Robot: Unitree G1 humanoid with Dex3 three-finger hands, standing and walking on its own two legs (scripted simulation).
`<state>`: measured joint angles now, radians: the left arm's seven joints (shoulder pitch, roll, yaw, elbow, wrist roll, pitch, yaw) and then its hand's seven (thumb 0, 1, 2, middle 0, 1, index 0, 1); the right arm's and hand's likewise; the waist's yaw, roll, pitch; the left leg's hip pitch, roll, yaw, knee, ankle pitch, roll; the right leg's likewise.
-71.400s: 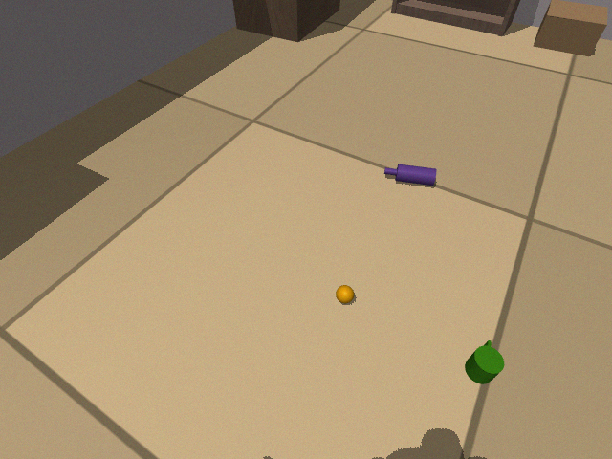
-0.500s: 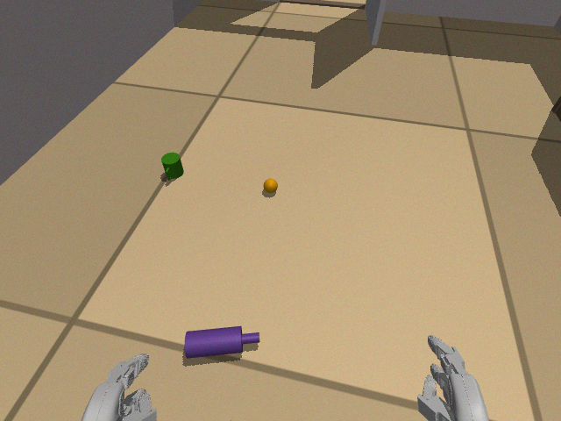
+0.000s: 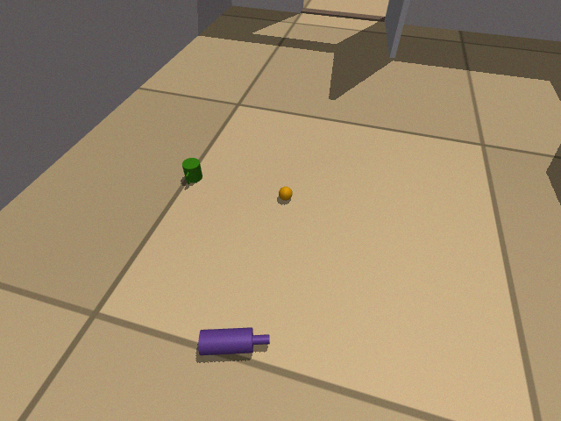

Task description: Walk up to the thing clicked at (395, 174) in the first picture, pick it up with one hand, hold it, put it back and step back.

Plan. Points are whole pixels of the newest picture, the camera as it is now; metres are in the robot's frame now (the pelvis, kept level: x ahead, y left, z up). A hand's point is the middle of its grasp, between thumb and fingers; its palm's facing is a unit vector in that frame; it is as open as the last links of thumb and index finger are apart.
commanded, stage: stand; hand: left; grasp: from above
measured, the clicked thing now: (235, 340) +0.50 +0.17 -0.72
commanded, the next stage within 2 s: none
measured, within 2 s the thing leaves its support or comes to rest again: neither
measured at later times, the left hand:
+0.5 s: hand out of the picture +0.02 +0.24 -0.14, palm faces +0.03 -0.94 -0.35, open 7.4 cm
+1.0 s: hand out of the picture +0.07 +0.22 -0.14, palm faces +0.01 -0.95 -0.32, open 7.4 cm
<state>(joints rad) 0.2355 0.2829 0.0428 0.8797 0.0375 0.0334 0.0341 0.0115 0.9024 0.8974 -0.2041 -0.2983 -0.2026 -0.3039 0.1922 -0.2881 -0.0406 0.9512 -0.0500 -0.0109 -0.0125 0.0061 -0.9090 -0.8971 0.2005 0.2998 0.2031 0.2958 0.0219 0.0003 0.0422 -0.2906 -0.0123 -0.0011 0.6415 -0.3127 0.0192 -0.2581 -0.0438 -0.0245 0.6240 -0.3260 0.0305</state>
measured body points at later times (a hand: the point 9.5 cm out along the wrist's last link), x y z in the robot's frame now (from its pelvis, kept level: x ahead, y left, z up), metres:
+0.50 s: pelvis -0.01 -0.01 +0.02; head -0.02 -0.02 +0.47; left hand +0.02 +0.28 -0.12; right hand +0.05 -0.29 -0.13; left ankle +0.02 +0.11 -0.73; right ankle +0.01 -0.14 -0.73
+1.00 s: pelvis +0.01 -0.02 +0.02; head +0.01 -0.02 +0.47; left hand +0.07 +0.27 -0.12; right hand +0.06 -0.30 -0.12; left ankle +0.02 +0.11 -0.72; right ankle +0.01 -0.14 -0.72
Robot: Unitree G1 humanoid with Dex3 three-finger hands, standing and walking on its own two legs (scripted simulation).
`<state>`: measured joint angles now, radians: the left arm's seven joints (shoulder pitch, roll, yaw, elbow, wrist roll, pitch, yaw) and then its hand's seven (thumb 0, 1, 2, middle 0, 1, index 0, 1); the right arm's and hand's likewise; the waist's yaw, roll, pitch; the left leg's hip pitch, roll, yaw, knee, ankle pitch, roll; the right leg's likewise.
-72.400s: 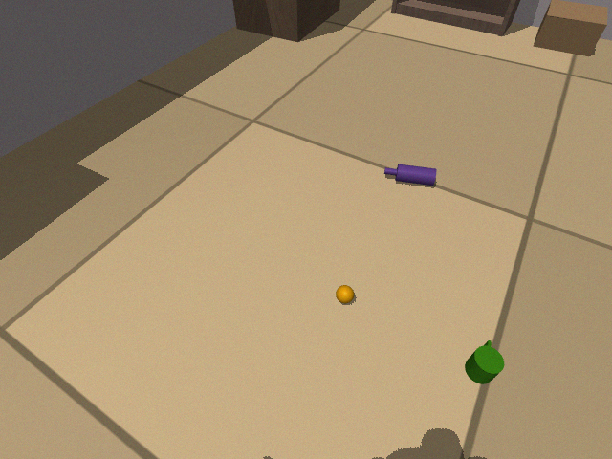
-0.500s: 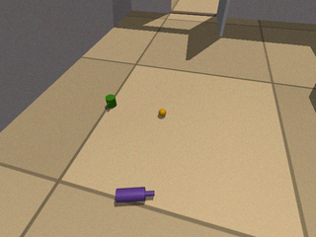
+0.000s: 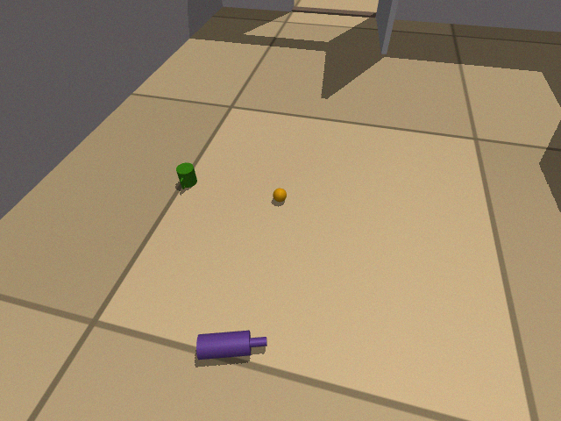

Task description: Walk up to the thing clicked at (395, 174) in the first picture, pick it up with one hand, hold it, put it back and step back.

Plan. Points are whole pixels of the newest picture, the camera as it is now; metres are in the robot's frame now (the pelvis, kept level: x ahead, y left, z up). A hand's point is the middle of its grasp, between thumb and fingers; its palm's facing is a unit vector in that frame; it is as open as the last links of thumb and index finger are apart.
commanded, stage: stand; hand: left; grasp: from above
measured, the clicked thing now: (232, 344) +0.49 +0.19 -0.74
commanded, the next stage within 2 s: step back in 1.08 s
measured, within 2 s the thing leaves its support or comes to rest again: neither
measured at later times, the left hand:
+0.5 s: hand out of the picture +0.09 +0.24 -0.15, palm faces +0.01 -0.94 -0.34, open 7.4 cm
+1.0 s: hand out of the picture +0.08 +0.24 -0.15, palm faces -0.01 -0.94 -0.34, open 7.4 cm
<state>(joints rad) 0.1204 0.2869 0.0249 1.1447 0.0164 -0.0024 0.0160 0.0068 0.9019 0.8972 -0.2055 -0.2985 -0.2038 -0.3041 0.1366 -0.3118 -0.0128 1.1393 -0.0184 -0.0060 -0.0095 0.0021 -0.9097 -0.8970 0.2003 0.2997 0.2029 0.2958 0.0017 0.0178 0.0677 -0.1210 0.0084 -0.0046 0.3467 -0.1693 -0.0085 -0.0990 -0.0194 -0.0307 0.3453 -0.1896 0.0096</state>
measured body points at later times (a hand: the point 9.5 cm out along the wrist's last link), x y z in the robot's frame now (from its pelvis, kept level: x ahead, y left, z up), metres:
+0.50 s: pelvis +0.01 +0.00 +0.00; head +0.02 -0.01 +0.45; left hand +0.09 +0.29 -0.13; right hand +0.09 -0.30 -0.14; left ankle +0.02 +0.12 -0.75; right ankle +0.00 -0.12 -0.75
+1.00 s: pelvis +0.01 -0.01 +0.00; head +0.01 -0.02 +0.45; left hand +0.08 +0.29 -0.13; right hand +0.07 -0.30 -0.14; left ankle +0.02 +0.12 -0.75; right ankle +0.00 -0.12 -0.75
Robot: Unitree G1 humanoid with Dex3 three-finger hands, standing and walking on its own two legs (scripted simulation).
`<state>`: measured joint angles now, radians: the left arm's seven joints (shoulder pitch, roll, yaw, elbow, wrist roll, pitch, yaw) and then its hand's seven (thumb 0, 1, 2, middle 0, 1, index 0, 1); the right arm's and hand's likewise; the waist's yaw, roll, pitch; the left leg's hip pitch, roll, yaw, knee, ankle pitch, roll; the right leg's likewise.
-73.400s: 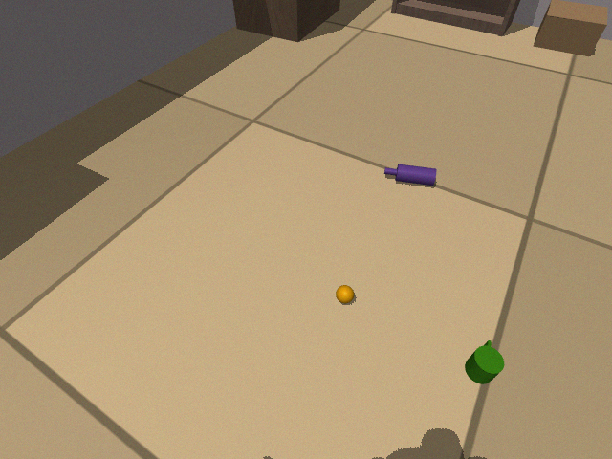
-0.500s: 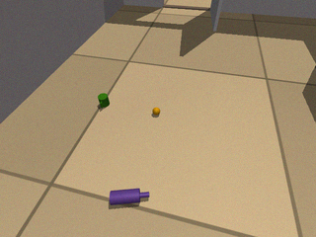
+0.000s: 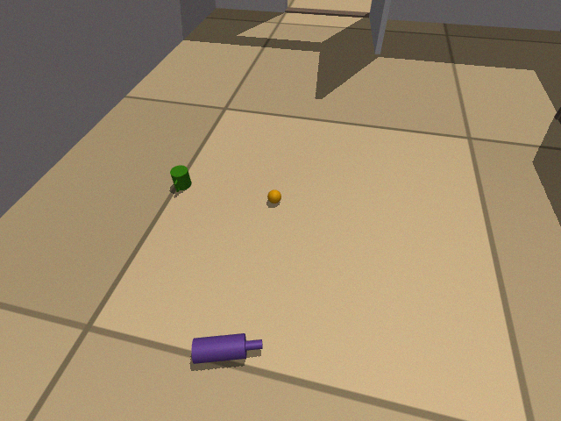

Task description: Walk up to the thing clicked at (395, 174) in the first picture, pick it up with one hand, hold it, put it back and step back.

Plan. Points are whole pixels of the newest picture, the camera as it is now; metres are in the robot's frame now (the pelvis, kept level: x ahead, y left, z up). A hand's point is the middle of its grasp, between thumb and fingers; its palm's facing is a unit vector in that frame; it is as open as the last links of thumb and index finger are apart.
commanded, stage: stand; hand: left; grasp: from above
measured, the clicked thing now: (228, 347) +0.48 +0.21 -0.74
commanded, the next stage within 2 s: step back in 0.08 s
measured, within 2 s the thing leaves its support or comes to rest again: neither
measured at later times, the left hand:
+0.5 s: hand out of the picture +0.10 +0.31 -0.18, palm faces -0.05 -0.93 -0.36, open 7.4 cm
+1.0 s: hand out of the picture +0.02 +0.30 -0.14, palm faces -0.04 -0.91 -0.41, open 7.4 cm
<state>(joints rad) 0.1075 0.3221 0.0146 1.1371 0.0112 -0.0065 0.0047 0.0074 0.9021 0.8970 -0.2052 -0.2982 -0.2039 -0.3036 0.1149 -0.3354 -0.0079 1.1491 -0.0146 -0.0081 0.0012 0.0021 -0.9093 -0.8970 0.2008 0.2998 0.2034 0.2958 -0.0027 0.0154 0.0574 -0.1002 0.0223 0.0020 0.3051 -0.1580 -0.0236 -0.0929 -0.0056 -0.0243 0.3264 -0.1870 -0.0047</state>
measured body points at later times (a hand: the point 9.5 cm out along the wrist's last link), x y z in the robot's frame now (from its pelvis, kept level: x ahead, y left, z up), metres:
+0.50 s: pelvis -0.05 +0.05 -0.02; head +0.04 +0.08 +0.42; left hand +0.11 +0.36 -0.16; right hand +0.00 -0.27 -0.13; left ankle -0.07 +0.13 -0.75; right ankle -0.04 -0.09 -0.71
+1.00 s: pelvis -0.13 +0.05 -0.01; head -0.06 +0.03 +0.43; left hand +0.02 +0.35 -0.11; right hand -0.03 -0.26 -0.15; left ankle -0.16 +0.21 -0.66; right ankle -0.08 -0.04 -0.75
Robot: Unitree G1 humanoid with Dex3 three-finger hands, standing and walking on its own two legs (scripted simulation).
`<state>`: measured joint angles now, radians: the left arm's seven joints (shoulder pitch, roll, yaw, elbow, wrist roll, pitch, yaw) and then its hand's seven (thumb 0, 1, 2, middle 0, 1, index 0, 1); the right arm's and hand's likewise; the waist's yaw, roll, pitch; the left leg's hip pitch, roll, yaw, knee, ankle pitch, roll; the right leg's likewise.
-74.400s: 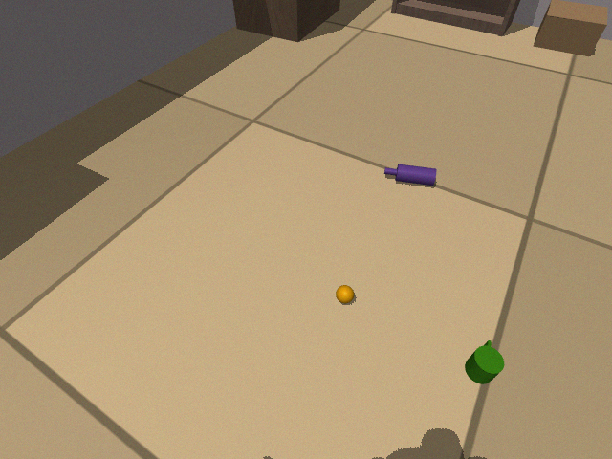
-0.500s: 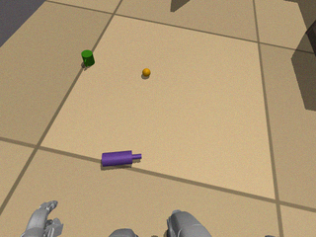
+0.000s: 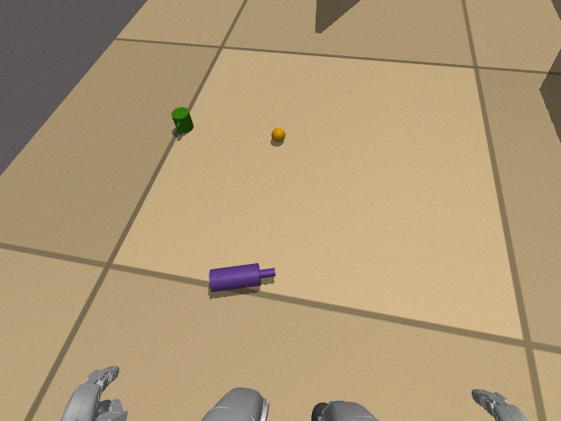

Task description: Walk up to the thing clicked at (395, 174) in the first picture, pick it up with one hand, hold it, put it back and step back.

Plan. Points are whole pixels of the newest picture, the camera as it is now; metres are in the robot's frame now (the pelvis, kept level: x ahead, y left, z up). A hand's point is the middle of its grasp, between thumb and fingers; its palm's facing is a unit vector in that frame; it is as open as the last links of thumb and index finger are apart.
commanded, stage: step back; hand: left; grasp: from above
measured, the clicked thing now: (243, 276) +0.60 +0.19 -0.73
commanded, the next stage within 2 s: none
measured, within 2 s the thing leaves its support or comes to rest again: neither
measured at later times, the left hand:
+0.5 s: hand out of the picture -0.07 +0.29 -0.17, palm faces -0.01 -0.93 -0.37, open 7.4 cm
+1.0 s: hand out of the picture -0.16 +0.25 -0.15, palm faces +0.03 -0.91 -0.41, open 7.4 cm
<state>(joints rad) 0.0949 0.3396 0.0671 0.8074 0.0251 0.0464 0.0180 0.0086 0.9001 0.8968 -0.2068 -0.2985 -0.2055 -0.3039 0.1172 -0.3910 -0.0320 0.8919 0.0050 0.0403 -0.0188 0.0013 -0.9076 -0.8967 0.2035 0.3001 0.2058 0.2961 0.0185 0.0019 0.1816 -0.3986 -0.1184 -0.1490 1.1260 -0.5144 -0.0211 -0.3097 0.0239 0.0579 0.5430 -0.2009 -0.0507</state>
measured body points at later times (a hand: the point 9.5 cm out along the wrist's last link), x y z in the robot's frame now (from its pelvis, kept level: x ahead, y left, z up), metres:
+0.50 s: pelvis -0.14 +0.02 +0.00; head -0.08 +0.05 +0.44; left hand -0.07 +0.34 -0.14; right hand -0.01 -0.29 -0.10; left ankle -0.07 +0.13 -0.74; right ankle -0.19 -0.15 -0.67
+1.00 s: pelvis -0.32 -0.02 -0.02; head -0.25 -0.01 +0.42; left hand -0.16 +0.29 -0.12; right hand -0.26 -0.34 -0.14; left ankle -0.34 +0.09 -0.74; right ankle -0.22 -0.13 -0.74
